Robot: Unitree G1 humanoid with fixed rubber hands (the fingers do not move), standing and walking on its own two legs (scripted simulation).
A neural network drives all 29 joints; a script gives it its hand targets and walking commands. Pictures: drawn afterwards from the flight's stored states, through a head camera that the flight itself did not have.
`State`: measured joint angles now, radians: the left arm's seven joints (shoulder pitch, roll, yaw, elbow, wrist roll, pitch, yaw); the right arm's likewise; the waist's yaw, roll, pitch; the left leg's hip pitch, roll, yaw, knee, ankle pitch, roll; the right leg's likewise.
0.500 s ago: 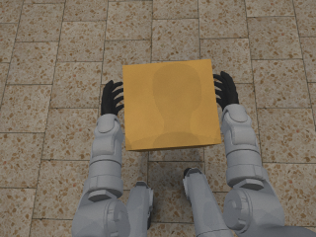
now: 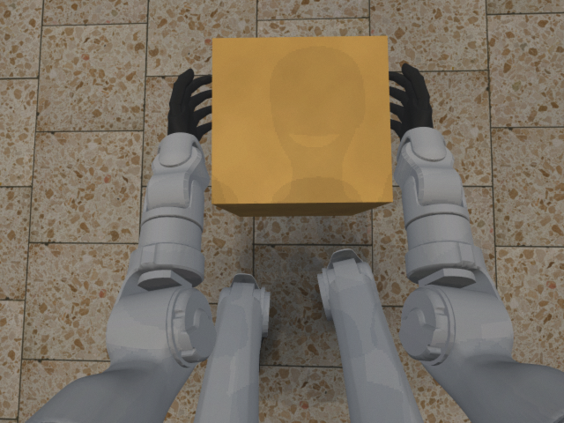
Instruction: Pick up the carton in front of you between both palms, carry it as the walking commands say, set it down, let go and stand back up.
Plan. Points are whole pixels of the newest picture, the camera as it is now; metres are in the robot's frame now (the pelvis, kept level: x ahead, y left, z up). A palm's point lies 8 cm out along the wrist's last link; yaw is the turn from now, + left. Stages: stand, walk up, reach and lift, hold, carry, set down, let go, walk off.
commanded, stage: set down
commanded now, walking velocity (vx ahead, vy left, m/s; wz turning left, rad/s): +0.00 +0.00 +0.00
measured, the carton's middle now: (297, 146) +0.47 -0.06 -0.17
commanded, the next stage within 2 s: none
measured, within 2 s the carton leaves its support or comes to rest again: rests again in 1.78 s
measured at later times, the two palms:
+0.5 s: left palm (222, 142) +0.52 +0.07 -0.25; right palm (392, 143) +0.46 -0.23 -0.25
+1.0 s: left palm (225, 147) +0.53 +0.07 -0.30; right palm (384, 151) +0.46 -0.23 -0.30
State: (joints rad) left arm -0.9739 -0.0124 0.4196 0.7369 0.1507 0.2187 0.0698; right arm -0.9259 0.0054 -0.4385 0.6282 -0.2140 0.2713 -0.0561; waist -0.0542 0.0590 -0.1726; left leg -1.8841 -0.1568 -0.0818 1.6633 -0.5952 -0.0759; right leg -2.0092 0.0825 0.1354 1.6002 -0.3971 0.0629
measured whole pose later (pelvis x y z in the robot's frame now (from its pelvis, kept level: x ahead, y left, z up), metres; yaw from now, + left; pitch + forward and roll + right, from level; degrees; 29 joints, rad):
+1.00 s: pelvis -0.02 +0.02 -0.13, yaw +2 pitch +44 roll -1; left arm -1.40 0.15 0.20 1.04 0.06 0.18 0.17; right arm -1.23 -0.16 -0.51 0.85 -0.13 0.20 -0.02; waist -0.13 0.07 0.18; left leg -2.25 -0.22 -0.07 2.13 -0.65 -0.07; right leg -2.32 0.02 0.09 2.03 -0.47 0.10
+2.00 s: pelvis -0.03 +0.00 -0.15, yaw +1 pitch +37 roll -1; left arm -1.45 0.36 -0.05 1.09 -0.18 0.07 0.10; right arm -1.35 -0.39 -0.31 1.19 0.17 -0.04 -0.05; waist -0.12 0.02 0.39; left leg -2.22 -0.12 -0.05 2.23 -0.65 -0.05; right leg -2.30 -0.03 0.02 2.12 -0.46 0.03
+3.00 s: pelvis +0.01 +0.00 +0.06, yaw +0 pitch +47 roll +1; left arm -1.12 0.26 0.18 0.84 0.01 0.20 0.05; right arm -0.97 -0.24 -0.37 0.75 0.05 0.16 -0.01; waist -0.12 0.04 -0.10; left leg -1.75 -0.06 -0.06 1.42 -0.49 -0.04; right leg -1.83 0.01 0.04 1.35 -0.34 0.02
